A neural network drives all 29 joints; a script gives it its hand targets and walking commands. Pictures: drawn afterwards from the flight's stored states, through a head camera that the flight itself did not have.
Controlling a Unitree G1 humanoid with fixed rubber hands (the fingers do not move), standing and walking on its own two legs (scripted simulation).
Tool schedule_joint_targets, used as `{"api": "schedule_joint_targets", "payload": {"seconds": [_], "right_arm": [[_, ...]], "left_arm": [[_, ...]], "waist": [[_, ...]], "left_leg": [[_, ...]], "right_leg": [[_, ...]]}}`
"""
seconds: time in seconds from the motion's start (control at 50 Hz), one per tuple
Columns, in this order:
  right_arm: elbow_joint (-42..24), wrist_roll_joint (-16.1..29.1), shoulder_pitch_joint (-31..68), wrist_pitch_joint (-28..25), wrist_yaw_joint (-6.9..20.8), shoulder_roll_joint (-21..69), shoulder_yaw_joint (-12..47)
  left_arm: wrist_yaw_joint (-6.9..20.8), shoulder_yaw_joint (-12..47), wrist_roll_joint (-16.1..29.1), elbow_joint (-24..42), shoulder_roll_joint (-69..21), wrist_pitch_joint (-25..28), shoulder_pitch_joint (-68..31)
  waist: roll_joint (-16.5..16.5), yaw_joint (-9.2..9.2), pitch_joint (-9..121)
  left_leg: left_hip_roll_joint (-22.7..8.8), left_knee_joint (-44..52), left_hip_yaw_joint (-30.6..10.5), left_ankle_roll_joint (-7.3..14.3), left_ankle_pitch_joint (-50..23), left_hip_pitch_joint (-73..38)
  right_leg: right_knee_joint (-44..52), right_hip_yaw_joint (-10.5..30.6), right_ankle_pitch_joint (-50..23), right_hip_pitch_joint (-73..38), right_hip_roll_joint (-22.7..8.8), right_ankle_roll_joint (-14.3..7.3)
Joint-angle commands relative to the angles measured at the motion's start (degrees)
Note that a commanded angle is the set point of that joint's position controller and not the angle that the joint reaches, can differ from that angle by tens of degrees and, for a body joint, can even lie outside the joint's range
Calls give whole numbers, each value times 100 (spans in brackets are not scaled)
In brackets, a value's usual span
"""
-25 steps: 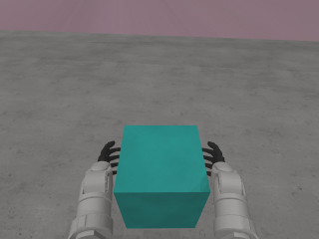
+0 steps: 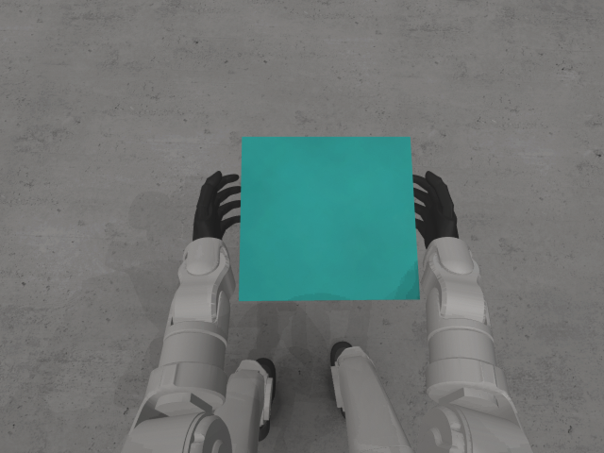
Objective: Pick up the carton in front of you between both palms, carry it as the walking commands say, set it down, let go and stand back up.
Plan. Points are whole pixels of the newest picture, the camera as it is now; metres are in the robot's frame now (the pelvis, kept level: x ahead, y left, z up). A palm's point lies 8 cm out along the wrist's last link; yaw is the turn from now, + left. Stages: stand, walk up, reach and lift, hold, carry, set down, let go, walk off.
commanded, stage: set down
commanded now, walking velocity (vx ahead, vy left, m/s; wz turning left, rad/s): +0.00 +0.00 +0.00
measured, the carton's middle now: (320, 231) +0.41 -0.05 -0.16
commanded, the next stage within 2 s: none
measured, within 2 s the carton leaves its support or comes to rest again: rests again in 1.78 s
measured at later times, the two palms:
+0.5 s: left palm (240, 219) +0.45 +0.08 -0.22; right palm (415, 228) +0.42 -0.22 -0.22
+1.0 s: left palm (261, 219) +0.49 +0.06 -0.37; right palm (400, 233) +0.44 -0.24 -0.37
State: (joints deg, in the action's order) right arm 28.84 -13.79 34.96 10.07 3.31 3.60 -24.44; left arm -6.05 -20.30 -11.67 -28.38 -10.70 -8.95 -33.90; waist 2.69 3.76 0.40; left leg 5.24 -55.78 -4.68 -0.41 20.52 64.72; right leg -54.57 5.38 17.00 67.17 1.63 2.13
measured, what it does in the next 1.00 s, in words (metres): lowers itself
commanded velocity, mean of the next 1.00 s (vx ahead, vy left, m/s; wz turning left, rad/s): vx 0.00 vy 0.00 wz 0.00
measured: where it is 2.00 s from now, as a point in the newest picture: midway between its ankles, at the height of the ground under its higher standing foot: (304, 404)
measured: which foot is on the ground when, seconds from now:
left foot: down 0.00-1.00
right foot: down 0.00-1.00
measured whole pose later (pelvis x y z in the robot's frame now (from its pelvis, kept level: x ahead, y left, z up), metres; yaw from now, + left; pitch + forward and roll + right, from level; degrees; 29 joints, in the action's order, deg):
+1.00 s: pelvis -0.05 -0.01 -0.24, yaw +2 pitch +46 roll +2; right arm 41.0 -11.2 69.2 17.4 -2.2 -6.1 -29.2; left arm -7.6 -21.3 -8.8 -49.3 4.5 -15.1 -75.1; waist 4.0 6.5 -3.5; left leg 10.3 -109.0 -3.9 -4.2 32.7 122.2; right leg -107.2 5.4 27.9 124.9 5.6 4.1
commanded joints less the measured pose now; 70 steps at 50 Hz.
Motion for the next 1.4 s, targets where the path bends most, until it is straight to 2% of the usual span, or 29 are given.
{"api": "schedule_joint_targets", "payload": {"seconds": [0.0,0.06,0.1,0.16,0.24,0.46,0.6,0.9,1.18,1.28,1.38], "right_arm": [[90,535,2920,-14,1234,4827,3290],[343,454,3215,248,1318,4912,3068],[527,381,3409,407,1338,4954,2903],[763,284,3669,581,1318,5008,2682],[910,265,4041,663,1235,5069,2534],[801,685,5136,635,857,4972,2781],[817,832,5742,672,749,4709,2737],[1121,925,6834,590,869,3868,2165],[1105,1491,7759,419,887,3190,2348],[818,1738,7989,358,914,3146,2459],[1177,1699,7570,349,967,3223,2336]], "left_arm": [[1114,3480,427,-64,-5033,39,-3180],[1243,3180,334,-325,-4992,-224,-3493],[1330,2957,285,-518,-4956,-374,-3703],[1424,2654,252,-799,-4876,-520,-4029],[1487,2402,268,-1036,-4748,-554,-4484],[1382,2365,565,-1303,-4479,-491,-5584],[1272,2287,690,-1514,-4273,-538,-6163],[961,2026,781,-1985,-3568,-469,-7297],[872,2543,1382,-2025,-2998,-345,-8174],[874,2919,1647,-1764,-3172,-273,-8358],[889,2985,1680,-1921,-3358,-223,-8101]], "waist": [[-74,206,5798],[-36,178,5395],[-27,178,5237],[-69,206,5170],[-140,223,5380],[-250,288,6532],[-194,392,6696],[103,650,6304],[224,871,6195],[603,1060,6279],[771,1112,5881]], "left_leg": [[398,-111,211,-319,-2438,-1850],[439,-286,325,-291,-1344,-974],[458,-457,378,-267,-894,-508],[501,-764,450,-231,-546,127],[576,-1238,556,-204,-395,895],[733,-2512,815,-211,-194,2219],[775,-3136,883,-206,-41,2631],[756,-4280,916,-197,53,2931],[638,-5425,966,-154,-244,3061],[643,-5751,961,-157,-751,2884],[656,-5840,900,-172,-914,3061]], "right_leg": [[-444,-576,-2468,-2410,606,-79],[-666,-638,-1642,-1854,611,-97],[-810,-661,-1258,-1543,614,-114],[-1052,-676,-996,-1232,613,-109],[-1456,-670,-1003,-990,612,-53],[-2603,-725,-1207,-561,661,132],[-3184,-843,-1085,-21,670,179],[-4358,-1094,-738,1500,582,173],[-5447,-1171,-1096,1835,423,177],[-5671,-1099,-1645,1975,435,117],[-5815,-1053,-1732,2189,434,74]]}}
